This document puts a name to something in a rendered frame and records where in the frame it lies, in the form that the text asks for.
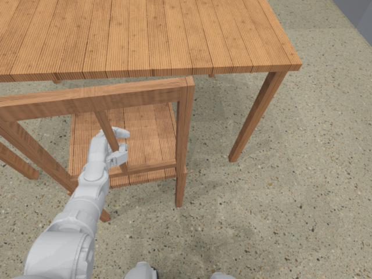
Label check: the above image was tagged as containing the robot left thigh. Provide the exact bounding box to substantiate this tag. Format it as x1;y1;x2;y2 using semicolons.
124;266;157;279

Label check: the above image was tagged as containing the chair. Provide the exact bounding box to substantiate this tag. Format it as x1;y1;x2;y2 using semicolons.
0;76;195;222

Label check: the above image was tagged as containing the robot left shin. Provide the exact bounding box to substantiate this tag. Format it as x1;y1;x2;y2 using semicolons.
136;262;151;268

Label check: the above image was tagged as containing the left robot forearm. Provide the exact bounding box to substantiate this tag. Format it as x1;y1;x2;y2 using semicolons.
23;161;109;275

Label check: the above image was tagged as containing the robot left upper arm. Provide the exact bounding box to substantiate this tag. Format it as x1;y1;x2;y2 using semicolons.
11;231;95;279

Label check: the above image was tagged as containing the left robot hand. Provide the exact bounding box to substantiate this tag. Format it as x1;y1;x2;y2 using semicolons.
87;127;130;169

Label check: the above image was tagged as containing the table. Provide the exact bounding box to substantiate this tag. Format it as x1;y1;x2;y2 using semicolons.
0;0;303;180

